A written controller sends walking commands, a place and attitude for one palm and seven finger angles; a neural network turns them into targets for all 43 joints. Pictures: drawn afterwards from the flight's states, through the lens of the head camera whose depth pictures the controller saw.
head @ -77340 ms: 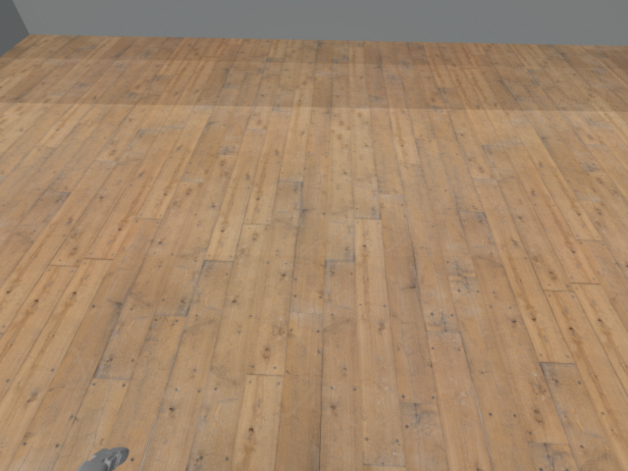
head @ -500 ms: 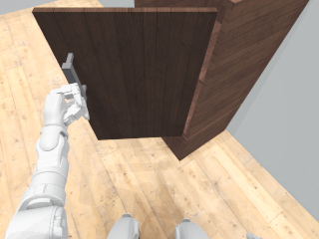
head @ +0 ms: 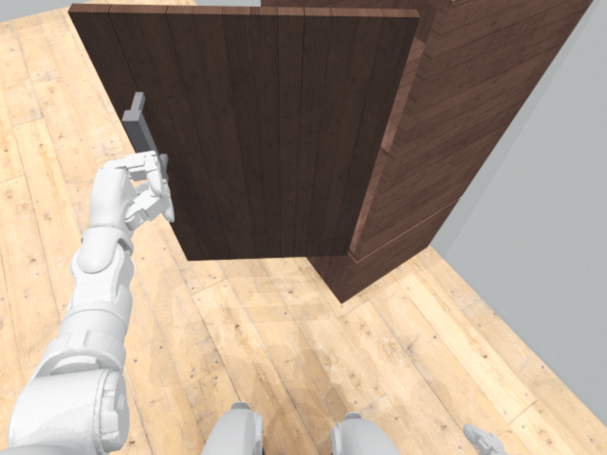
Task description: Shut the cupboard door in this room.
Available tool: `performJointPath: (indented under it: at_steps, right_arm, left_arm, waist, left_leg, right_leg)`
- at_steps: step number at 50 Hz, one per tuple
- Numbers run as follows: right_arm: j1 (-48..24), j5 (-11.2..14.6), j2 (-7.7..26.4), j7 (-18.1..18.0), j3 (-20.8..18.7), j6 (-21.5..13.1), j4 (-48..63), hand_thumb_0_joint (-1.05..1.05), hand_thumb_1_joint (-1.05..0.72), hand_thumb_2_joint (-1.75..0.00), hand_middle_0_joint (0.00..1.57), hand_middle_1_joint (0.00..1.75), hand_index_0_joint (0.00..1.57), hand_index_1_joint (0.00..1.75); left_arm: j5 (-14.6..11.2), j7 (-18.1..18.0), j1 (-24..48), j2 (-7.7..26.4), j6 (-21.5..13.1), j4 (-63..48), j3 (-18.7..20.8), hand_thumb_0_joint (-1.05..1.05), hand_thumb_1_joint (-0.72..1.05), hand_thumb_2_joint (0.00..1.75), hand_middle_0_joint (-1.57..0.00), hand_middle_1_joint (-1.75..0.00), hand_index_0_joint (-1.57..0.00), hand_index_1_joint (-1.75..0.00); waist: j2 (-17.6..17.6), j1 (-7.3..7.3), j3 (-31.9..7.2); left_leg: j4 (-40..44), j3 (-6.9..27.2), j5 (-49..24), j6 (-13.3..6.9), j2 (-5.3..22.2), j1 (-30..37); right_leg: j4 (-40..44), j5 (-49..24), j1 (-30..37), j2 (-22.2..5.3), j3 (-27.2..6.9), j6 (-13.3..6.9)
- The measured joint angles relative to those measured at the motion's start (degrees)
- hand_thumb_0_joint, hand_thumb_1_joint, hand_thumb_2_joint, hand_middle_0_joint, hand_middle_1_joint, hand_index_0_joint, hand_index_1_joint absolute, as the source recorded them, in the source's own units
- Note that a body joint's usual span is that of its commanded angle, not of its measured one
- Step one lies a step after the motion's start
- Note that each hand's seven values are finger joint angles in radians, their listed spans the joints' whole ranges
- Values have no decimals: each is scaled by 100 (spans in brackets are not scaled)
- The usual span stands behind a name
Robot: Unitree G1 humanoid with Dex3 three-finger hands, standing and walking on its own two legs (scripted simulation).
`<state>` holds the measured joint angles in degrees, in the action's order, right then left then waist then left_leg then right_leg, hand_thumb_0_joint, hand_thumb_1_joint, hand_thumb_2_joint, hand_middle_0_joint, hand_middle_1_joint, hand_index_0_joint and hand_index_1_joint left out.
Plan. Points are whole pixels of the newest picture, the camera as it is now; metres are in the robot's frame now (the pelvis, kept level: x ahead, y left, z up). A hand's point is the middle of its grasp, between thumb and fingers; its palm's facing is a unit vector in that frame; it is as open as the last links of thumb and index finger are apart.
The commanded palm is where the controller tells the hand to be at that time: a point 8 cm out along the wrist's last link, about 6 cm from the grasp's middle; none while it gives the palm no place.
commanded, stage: push the door shut along its arc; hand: left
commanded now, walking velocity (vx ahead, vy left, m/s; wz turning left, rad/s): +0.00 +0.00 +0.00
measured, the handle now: (150, 142) +0.53 +0.22 +0.07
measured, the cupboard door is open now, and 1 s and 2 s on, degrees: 59 45 39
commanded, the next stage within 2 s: pull the fist back off the door in 1.48 s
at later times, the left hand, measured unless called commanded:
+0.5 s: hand (175, 161) +0.49 +0.18 +0.07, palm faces -0.12 -0.99 -0.04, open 3.1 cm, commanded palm +0.49 +0.21 +0.06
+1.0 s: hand (201, 129) +0.55 +0.15 +0.07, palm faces -0.24 -0.97 -0.02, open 3.1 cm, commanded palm +0.56 +0.18 +0.06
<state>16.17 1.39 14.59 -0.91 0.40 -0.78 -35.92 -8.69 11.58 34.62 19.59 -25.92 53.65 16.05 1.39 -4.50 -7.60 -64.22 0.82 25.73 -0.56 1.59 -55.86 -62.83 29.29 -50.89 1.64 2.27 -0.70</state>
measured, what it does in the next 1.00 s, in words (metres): stands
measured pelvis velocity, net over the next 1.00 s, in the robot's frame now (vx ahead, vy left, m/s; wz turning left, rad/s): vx -0.01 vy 0.01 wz -0.04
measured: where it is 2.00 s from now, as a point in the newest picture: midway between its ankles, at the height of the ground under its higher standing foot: outside the picture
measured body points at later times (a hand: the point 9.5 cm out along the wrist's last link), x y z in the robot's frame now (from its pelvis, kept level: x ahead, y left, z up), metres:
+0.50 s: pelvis -0.01 +0.00 -0.02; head +0.12 +0.02 +0.41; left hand +0.49 +0.24 +0.07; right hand +0.01 -0.27 -0.13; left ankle +0.05 +0.11 -0.65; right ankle +0.01 -0.12 -0.65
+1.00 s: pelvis -0.01 +0.01 -0.03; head +0.15 +0.04 +0.39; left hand +0.56 +0.21 +0.08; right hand -0.02 -0.26 -0.13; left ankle +0.05 +0.11 -0.65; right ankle +0.01 -0.12 -0.65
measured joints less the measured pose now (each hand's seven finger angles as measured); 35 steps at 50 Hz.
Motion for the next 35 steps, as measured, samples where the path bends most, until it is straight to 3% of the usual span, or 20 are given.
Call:
performJointPath:
  at_steps: [7,18,29,35]
  right_arm:
    - [82,4,24,-1,29,-17,-121,1,-90,-90,20,30,20,30]
    - [401,14,105,25,43,58,-225,1,-90,-90,20,30,20,30]
    - [475,-3,126,52,69,38,-284,1,-90,-90,20,30,20,30]
    - [422,-20,111,53,154,-60,-242,1,-90,-90,20,30,20,30]
  left_arm:
    - [21,308,805,353,-7,629,25,2,90,90,-131,-150,-131,-150]
    - [19,708,1443,793,198,1181,267,2,90,90,-133,-150,-132,-150]
    - [108,837,1958,948,364,1468,167,2,90,90,-132,-150,-131,-150]
    - [293,790,2440,1233,452,1785,193,2,90,90,-131,-150,-131,-150]
  waist:
    - [25,-110,0]
    - [59,-270,-27]
    - [97,-433,-12]
    - [90,-594,2]
  left_leg:
    - [-191,58,30,7,5,-333]
    - [-394,64,78,-13,42,-734]
    - [-514,117,77,-36,51,-1006]
    - [-645,158,83,-39,72,-1265]
  right_leg:
    - [-161,32,-301,9,56,-12]
    - [-327,54,-692,46,57,1]
    - [-368,24,-913,63,106,21]
    - [-457,15,-1145,88,143,22]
